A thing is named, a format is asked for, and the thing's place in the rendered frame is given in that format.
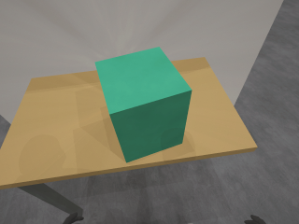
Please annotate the table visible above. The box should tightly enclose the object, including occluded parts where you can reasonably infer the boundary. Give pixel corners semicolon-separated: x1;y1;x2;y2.
0;57;257;217

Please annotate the robot left hand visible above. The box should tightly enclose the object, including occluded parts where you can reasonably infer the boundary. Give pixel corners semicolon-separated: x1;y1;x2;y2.
63;212;84;224

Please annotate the carton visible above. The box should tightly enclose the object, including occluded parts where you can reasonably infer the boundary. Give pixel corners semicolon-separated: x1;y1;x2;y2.
95;47;192;163

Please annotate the robot right hand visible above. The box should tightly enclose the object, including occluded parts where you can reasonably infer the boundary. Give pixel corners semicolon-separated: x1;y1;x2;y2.
244;215;266;224

